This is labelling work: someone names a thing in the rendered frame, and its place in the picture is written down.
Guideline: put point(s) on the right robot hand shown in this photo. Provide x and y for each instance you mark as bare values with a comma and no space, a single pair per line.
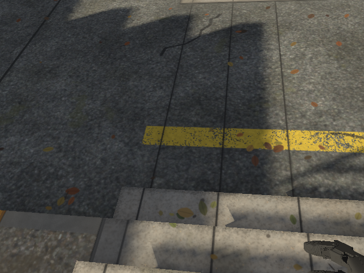
338,252

